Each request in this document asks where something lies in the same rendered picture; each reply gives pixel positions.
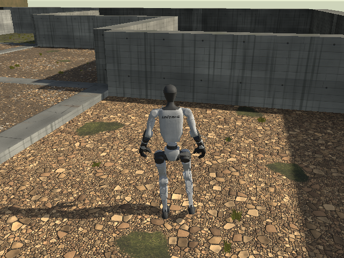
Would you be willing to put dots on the robot left upper arm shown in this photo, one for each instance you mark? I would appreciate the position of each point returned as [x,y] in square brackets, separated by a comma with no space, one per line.
[151,121]

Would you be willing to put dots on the robot right foot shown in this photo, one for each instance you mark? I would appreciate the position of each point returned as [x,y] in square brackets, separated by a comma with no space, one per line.
[191,209]

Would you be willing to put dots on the robot right shin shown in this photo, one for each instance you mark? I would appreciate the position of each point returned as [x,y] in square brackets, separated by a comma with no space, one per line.
[189,189]

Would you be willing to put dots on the right robot hand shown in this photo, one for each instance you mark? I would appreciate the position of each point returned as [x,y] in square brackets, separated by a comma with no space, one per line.
[203,151]

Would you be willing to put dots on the robot right upper arm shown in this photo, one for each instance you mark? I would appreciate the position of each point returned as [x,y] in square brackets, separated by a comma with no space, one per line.
[191,122]

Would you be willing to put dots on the left robot forearm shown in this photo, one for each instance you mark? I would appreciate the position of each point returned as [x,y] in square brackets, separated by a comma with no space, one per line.
[144,141]

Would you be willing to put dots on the left robot hand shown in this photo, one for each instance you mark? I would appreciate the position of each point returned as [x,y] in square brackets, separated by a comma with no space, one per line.
[144,150]

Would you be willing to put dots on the right robot forearm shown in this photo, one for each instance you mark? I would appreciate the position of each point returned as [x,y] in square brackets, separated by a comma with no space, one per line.
[199,141]

